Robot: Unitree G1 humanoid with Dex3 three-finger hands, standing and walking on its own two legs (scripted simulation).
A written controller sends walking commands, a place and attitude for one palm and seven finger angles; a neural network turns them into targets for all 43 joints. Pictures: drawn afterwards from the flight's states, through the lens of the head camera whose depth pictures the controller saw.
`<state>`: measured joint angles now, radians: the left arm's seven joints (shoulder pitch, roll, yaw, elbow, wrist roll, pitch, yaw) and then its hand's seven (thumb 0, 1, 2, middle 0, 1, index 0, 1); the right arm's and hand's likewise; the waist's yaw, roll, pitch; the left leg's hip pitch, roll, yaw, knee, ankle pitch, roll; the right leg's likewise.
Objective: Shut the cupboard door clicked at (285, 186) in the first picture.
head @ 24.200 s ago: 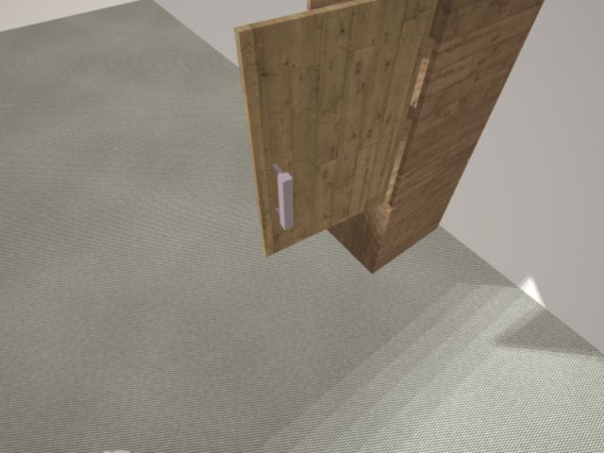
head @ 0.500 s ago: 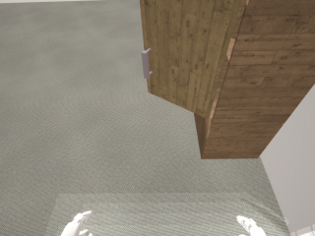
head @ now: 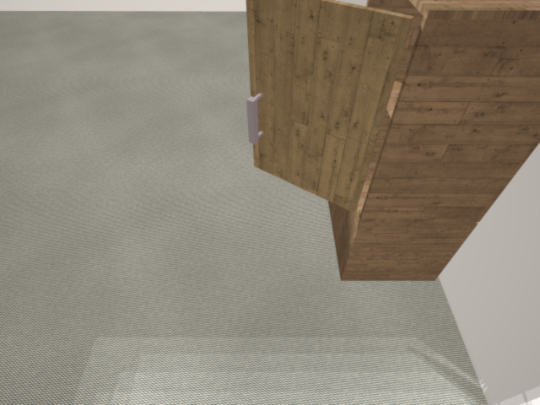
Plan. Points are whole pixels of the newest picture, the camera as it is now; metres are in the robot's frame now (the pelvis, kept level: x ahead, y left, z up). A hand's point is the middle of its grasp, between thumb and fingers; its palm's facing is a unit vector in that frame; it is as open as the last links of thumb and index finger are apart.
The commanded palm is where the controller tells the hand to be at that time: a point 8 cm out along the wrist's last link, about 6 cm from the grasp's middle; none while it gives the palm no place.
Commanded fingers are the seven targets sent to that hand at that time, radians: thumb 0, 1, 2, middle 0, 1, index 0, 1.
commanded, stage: let the arm hang, fingers relaxed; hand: left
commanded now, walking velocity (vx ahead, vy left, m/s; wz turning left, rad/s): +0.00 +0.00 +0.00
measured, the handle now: (256, 118) +0.93 +0.10 -0.11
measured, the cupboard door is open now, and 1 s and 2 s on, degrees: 56 56 56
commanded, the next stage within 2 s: look to check the result in 0.38 s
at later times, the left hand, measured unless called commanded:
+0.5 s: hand out of the picture +0.01 +0.17 -0.17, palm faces +0.01 -0.98 -0.18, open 7.3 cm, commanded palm none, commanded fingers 0.00 0.90 0.90 -0.20 -0.30 -0.20 -0.30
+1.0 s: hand out of the picture +0.05 +0.18 -0.17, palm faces +0.00 -0.98 -0.20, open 7.4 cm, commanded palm none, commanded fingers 0.00 0.90 0.90 -0.20 -0.30 -0.20 -0.30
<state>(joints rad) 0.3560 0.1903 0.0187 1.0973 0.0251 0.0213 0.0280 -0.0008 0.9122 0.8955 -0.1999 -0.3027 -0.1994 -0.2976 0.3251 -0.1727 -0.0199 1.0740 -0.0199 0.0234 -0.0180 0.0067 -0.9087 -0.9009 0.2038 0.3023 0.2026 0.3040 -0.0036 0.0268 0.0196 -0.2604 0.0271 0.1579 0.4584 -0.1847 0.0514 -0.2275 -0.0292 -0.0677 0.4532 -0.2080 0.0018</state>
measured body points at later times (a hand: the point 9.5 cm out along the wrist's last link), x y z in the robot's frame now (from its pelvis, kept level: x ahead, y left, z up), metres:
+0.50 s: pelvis +0.02 +0.00 +0.00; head +0.03 +0.00 +0.45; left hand +0.01 +0.22 -0.16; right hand +0.00 -0.22 -0.16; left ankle +0.04 +0.09 -0.74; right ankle +0.02 -0.12 -0.74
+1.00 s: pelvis +0.04 +0.00 +0.01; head +0.05 +0.00 +0.46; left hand +0.05 +0.23 -0.15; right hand +0.04 -0.23 -0.15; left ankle +0.04 +0.09 -0.74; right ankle +0.02 -0.12 -0.74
